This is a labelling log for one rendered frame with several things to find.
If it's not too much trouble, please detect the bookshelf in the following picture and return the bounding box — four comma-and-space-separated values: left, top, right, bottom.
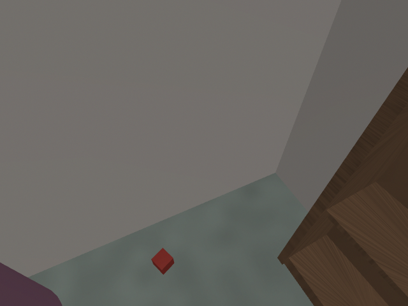
277, 68, 408, 306

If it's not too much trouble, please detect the cube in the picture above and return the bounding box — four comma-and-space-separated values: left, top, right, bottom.
152, 248, 174, 275

